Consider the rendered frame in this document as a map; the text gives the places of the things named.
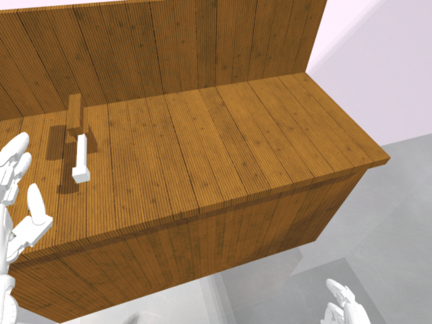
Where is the robot left hand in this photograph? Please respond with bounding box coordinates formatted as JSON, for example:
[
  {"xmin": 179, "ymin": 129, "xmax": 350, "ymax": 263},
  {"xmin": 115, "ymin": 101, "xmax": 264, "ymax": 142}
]
[{"xmin": 0, "ymin": 132, "xmax": 53, "ymax": 275}]

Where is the robot right hand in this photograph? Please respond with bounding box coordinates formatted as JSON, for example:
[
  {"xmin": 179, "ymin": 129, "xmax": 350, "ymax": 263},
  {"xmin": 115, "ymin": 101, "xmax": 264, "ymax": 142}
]
[{"xmin": 321, "ymin": 279, "xmax": 371, "ymax": 324}]

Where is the counter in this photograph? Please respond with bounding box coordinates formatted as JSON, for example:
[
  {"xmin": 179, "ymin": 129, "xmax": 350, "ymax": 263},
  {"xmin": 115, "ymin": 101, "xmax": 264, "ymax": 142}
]
[{"xmin": 0, "ymin": 0, "xmax": 391, "ymax": 323}]

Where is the tap lever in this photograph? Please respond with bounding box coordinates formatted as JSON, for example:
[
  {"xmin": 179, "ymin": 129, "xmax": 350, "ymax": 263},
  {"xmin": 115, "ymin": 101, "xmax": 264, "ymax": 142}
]
[{"xmin": 72, "ymin": 134, "xmax": 90, "ymax": 184}]

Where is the left robot forearm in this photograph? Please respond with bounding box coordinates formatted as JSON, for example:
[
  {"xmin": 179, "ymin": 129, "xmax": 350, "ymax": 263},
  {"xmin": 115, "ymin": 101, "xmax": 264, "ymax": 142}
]
[{"xmin": 0, "ymin": 275, "xmax": 20, "ymax": 324}]

